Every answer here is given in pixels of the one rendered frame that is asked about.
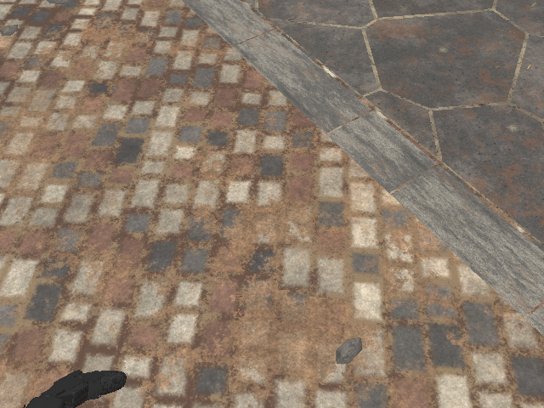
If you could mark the left robot hand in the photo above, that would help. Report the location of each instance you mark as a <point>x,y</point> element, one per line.
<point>77,387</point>

